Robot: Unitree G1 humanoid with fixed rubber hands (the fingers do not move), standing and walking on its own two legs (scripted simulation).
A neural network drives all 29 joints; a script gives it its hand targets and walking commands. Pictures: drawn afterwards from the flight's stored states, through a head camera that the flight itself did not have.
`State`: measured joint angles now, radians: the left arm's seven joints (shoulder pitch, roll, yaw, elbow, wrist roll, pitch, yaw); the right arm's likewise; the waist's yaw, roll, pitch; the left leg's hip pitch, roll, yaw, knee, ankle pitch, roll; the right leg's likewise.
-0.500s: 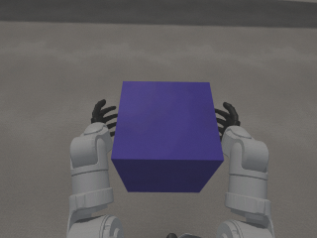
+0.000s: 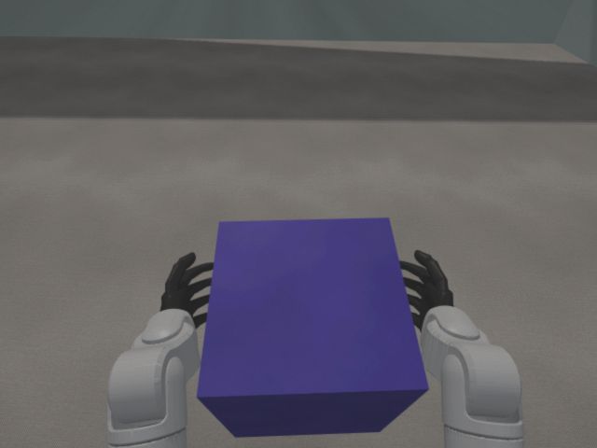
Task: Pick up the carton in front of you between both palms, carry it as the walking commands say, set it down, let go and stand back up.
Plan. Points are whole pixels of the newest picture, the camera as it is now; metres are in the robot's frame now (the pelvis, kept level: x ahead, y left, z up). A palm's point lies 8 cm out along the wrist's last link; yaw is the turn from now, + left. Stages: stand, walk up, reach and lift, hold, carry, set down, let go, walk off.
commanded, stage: carry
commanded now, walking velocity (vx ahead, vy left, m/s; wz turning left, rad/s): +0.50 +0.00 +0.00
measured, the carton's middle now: (306, 335) +0.27 +0.00 +0.04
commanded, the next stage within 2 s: none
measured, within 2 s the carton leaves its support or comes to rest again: neither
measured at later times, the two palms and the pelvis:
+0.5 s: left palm (235, 169) +0.64 +0.14 +0.06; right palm (381, 168) +0.66 -0.17 +0.05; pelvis +0.32 -0.04 -0.02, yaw +3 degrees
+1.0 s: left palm (242, 107) +0.94 +0.15 +0.07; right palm (355, 108) +0.93 -0.15 +0.07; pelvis +0.69 +0.01 -0.01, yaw -2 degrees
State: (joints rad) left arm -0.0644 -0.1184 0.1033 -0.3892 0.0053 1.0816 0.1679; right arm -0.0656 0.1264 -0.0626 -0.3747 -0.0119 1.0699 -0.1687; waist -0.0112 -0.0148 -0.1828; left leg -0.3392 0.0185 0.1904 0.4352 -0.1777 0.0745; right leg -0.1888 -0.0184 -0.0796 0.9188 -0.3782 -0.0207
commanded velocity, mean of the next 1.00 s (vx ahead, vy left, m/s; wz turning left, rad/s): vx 0.50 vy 0.00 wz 0.00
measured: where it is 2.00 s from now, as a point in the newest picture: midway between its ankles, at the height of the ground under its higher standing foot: (297, 237)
